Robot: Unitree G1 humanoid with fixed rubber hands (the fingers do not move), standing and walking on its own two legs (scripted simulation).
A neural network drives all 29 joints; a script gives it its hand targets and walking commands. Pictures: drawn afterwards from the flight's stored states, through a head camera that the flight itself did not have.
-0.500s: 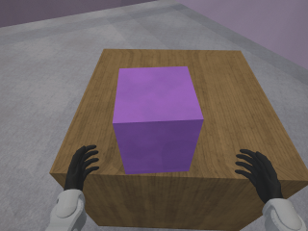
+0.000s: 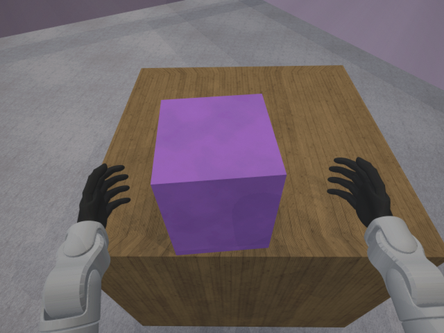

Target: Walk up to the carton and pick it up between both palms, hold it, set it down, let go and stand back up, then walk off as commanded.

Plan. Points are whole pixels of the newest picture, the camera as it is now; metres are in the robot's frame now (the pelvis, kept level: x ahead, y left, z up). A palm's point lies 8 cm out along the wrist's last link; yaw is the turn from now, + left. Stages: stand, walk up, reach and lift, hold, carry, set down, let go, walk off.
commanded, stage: reach and lift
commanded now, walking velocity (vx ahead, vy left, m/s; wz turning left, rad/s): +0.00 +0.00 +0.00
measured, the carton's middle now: (217, 177) +0.39 +0.07 +0.04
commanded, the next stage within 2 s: none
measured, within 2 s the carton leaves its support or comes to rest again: neither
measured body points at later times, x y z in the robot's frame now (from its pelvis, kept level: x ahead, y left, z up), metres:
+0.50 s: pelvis -0.02 +0.00 +0.00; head -0.02 +0.01 +0.45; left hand +0.32 +0.25 +0.15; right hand +0.38 -0.17 +0.16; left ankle +0.01 +0.15 -0.75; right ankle -0.01 -0.10 -0.75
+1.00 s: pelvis -0.01 +0.01 +0.00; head +0.00 +0.02 +0.45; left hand +0.38 +0.27 +0.19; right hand +0.45 -0.15 +0.20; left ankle +0.01 +0.15 -0.75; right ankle -0.01 -0.10 -0.75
